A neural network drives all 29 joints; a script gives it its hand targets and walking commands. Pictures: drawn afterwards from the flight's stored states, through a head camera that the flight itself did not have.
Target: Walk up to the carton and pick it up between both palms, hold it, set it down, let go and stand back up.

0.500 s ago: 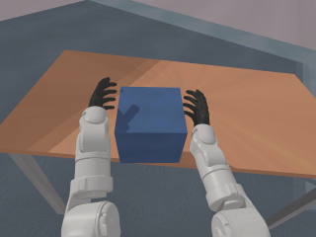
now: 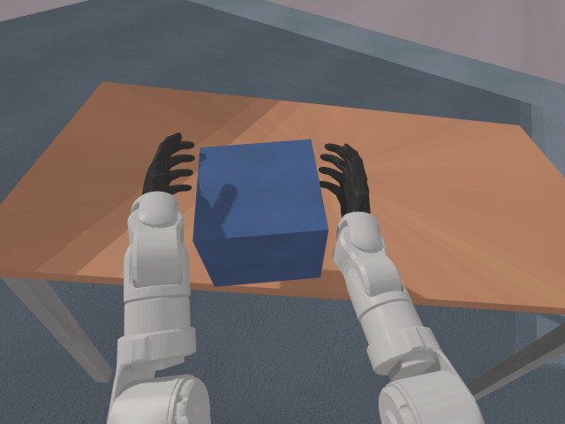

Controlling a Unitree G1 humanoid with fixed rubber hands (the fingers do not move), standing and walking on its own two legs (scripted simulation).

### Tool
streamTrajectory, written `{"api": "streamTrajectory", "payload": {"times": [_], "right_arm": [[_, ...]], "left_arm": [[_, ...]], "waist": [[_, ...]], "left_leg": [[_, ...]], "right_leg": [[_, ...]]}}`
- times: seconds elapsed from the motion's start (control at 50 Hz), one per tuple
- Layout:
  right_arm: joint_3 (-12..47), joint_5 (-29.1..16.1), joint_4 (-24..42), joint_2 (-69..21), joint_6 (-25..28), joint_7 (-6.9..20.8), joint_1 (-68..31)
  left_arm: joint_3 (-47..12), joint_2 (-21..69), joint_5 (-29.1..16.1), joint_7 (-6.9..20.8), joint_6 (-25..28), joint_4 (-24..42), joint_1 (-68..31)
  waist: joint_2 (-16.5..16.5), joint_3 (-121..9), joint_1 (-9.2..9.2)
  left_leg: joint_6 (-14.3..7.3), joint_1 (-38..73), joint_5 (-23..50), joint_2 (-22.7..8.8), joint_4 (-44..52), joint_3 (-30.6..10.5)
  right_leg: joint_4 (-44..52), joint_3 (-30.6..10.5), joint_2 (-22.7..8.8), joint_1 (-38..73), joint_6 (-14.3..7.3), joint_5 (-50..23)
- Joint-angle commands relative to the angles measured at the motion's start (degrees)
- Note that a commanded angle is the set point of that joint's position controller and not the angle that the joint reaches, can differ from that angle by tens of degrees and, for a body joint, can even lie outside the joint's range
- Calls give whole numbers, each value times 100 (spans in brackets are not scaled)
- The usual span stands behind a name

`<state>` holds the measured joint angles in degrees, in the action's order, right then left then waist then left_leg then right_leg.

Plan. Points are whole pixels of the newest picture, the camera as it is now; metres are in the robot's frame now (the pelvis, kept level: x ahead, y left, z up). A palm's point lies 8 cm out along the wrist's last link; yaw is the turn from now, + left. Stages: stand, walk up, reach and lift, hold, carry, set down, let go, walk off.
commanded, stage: reach and lift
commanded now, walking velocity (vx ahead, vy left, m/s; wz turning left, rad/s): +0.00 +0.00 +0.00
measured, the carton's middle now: (261, 214) +0.39 -0.01 +0.09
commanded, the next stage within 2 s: hold in 0.62 s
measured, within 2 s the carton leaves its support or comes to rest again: neither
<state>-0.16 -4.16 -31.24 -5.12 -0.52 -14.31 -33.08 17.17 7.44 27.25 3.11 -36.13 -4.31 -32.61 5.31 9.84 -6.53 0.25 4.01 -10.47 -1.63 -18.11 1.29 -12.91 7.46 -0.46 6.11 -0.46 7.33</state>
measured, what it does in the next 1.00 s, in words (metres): stands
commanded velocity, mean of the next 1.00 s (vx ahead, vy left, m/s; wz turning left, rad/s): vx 0.00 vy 0.00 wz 0.00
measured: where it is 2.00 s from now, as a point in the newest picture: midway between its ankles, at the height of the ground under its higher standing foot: outside the picture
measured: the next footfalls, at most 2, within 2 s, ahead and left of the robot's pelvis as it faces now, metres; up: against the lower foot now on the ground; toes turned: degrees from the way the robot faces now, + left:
none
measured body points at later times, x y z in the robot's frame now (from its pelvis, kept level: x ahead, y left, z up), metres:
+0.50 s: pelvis -0.01 +0.00 +0.00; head -0.02 +0.03 +0.45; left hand +0.38 +0.12 +0.18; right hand +0.36 -0.14 +0.16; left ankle +0.01 +0.12 -0.75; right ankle +0.02 -0.11 -0.75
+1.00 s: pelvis -0.02 +0.00 +0.00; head -0.07 +0.03 +0.44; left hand +0.34 +0.14 +0.19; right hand +0.34 -0.12 +0.18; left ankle +0.01 +0.12 -0.75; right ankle +0.02 -0.11 -0.75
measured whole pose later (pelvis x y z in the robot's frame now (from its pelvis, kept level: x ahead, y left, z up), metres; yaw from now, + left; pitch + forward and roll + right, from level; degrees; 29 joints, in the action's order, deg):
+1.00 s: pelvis -0.02 +0.00 +0.00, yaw +0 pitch -16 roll +0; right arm -1.1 -4.3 -29.1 -5.6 -9.5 -13.1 -35.8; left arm 19.9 8.3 31.1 6.5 -45.5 -0.9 -35.7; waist 5.0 9.7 -5.5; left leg 0.0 7.9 -8.4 -1.3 -16.2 1.7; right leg -14.7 7.6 -0.9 8.5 -0.9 7.9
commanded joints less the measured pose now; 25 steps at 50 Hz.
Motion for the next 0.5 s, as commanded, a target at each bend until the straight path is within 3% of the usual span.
{"api": "streamTrajectory", "payload": {"times": [0.0,0.16,0.3,0.48], "right_arm": [[1723,-131,1216,-1961,73,650,-3058],[1397,-23,1295,-1875,-5,762,-3304],[1248,100,1152,-1916,-37,843,-3550],[1359,30,1050,-2103,-109,775,-3744]], "left_arm": [[-2281,2366,-709,775,54,326,-2396],[-2259,2399,-698,798,-54,236,-2705],[-2033,2335,-678,723,-60,31,-2933],[-1719,2201,-604,780,-148,-52,-3044]], "waist": [[-570,-1889,-76],[-600,-1710,-137],[-519,-1858,-11],[-326,-2017,104]], "left_leg": [[110,433,1878,189,40,173],[88,357,1276,133,237,230],[-53,275,794,155,340,276],[-197,166,810,269,316,326]], "right_leg": [[-82,188,213,567,206,-1516],[12,277,239,258,142,-685],[12,246,220,169,130,-411],[-42,105,147,575,235,-1085]]}}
